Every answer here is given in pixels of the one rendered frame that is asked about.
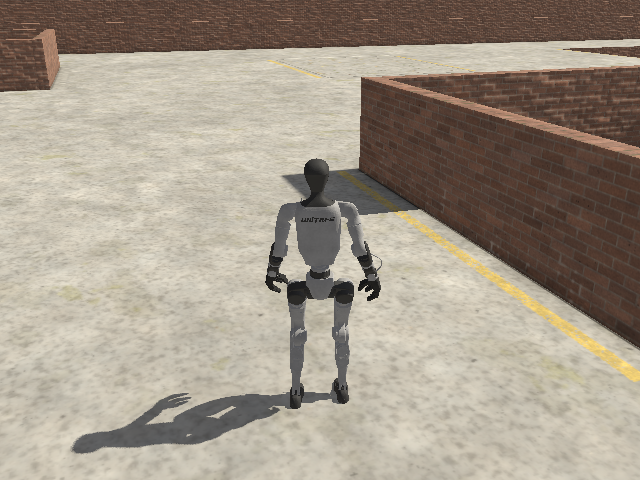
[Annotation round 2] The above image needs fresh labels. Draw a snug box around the robot right thigh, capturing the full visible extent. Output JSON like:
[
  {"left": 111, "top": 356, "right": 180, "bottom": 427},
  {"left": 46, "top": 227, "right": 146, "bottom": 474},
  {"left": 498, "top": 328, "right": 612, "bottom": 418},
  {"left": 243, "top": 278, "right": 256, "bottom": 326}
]
[{"left": 332, "top": 278, "right": 354, "bottom": 343}]

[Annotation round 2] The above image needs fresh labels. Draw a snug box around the left robot upper arm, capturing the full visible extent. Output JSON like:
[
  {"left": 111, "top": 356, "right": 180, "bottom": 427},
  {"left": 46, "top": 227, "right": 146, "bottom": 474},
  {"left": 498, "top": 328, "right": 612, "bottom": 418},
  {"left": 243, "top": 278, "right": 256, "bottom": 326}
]
[{"left": 272, "top": 202, "right": 297, "bottom": 258}]

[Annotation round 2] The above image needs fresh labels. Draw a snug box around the left robot forearm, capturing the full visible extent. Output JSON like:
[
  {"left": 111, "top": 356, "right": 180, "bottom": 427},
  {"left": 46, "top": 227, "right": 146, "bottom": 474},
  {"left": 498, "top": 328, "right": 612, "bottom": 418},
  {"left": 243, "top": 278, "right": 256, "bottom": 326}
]
[{"left": 267, "top": 242, "right": 283, "bottom": 277}]

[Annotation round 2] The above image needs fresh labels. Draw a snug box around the right robot hand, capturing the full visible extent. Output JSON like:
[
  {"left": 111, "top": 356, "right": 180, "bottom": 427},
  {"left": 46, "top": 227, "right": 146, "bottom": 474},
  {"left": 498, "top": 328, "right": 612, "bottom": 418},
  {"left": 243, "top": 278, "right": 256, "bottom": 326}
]
[{"left": 358, "top": 277, "right": 381, "bottom": 301}]

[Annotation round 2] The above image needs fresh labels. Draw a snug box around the right robot forearm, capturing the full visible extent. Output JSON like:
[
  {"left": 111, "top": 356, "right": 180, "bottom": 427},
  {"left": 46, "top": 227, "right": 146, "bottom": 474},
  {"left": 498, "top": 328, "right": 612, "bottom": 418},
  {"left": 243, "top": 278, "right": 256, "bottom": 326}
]
[{"left": 357, "top": 241, "right": 378, "bottom": 281}]

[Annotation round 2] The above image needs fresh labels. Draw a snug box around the right robot shin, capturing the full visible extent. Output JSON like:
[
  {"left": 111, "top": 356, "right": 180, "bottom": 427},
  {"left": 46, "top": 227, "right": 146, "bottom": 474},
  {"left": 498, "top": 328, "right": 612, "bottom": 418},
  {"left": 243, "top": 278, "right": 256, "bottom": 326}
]
[{"left": 335, "top": 325, "right": 350, "bottom": 390}]

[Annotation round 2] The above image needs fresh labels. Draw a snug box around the left robot hand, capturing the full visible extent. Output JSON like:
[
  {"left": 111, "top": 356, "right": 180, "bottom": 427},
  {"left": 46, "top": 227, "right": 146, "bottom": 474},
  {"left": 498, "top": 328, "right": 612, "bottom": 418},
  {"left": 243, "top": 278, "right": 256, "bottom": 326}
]
[{"left": 265, "top": 273, "right": 288, "bottom": 293}]

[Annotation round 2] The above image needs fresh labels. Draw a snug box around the right robot upper arm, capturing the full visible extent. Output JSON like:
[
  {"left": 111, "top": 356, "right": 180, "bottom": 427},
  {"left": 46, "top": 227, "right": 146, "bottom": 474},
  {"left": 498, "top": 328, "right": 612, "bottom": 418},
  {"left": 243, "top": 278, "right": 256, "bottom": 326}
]
[{"left": 338, "top": 201, "right": 367, "bottom": 257}]

